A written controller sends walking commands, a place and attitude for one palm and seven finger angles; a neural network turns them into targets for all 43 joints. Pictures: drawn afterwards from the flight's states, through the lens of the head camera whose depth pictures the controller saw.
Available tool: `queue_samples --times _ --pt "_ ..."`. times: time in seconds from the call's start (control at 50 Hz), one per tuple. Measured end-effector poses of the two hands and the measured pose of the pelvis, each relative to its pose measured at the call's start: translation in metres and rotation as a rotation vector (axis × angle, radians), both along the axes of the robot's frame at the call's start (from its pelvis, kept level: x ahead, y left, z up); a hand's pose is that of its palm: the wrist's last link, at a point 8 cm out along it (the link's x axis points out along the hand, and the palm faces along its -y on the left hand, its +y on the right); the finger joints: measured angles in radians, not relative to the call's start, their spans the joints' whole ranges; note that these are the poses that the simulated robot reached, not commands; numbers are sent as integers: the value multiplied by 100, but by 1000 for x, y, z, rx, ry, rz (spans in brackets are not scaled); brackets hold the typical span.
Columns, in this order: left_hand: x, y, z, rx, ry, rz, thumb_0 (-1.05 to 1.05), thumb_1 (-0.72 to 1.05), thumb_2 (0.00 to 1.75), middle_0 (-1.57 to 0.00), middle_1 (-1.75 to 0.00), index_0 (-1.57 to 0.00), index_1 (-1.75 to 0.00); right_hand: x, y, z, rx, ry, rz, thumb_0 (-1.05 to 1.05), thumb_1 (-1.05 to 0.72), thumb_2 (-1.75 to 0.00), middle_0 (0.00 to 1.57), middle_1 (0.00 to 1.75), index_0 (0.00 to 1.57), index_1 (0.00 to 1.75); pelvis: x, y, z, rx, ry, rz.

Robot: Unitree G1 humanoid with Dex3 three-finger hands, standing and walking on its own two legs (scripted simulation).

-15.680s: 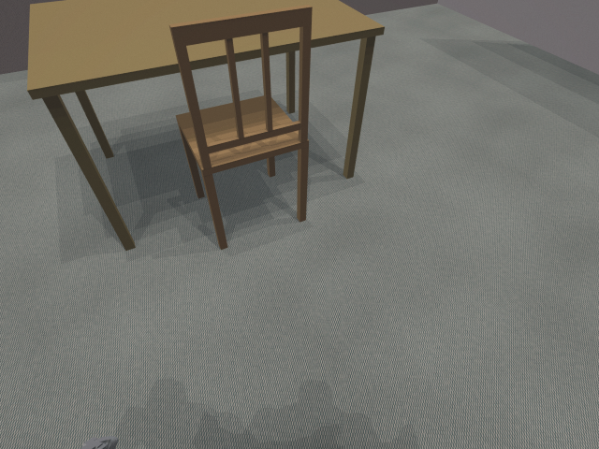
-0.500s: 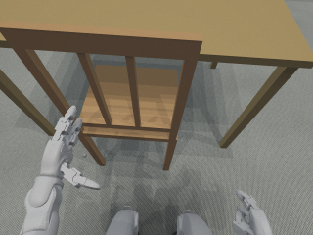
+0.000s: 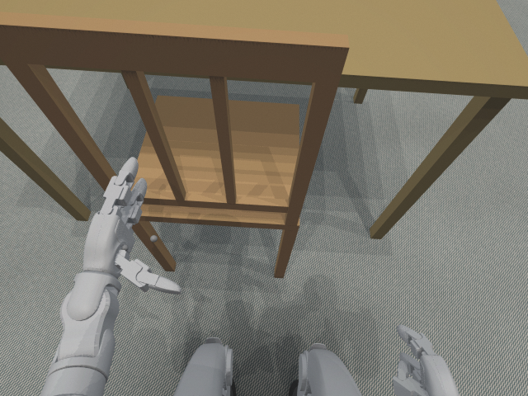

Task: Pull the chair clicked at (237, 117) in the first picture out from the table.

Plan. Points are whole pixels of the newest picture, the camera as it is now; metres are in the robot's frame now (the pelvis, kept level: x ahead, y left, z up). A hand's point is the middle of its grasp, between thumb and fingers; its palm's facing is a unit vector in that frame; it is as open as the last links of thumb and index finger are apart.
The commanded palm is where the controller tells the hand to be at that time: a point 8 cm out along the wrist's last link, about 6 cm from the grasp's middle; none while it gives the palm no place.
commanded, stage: aim the fingers beside a spindle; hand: left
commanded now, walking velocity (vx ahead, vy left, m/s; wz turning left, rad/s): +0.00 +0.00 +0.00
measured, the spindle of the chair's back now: (162, 147) +0.49 +0.19 +0.03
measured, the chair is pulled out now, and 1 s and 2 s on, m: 0.00 0.00 0.00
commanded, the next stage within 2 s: push the fingers through the gap in 1.08 s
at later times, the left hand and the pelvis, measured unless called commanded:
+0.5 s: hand (158, 239) +0.33 +0.17 +0.01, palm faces -0.05 -1.00 -0.03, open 16.9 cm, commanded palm +0.32 +0.23 +0.02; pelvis +0.00 +0.00 +0.00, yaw +0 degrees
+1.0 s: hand (156, 230) +0.35 +0.17 +0.02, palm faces -0.04 -1.00 -0.04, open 16.9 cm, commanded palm +0.33 +0.23 +0.02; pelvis +0.00 +0.00 +0.00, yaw -1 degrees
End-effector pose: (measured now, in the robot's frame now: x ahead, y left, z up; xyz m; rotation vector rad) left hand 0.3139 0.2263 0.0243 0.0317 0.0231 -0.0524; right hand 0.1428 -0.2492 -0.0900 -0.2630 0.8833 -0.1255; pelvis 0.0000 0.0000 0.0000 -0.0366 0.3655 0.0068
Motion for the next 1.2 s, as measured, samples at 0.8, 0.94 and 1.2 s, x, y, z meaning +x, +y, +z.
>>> queue_samples --times 0.8,0.94,1.2 --pt "12 0 -12 -1 25 -3 -1 -50 30 -6 -8 -6 -8 -1 2 -8 2 43 -1 1 -91 -90 20 30 20 30 1 2 -5 -6 21 1" --pt "16 -3 -5 10 -5 4 -1 -49 30 -6 -8 -6 -8 -4 2 -8 14 52 -19 1 -91 -90 20 30 20 30 3 2 -3 -2 20 -8" --pt "9 -3 -4 10 0 -1 -1 -50 30 -6 -8 -6 -8 -3 2 -8 16 56 -14 1 -91 -90 20 30 20 30 5 1 -2 -2 18 -4"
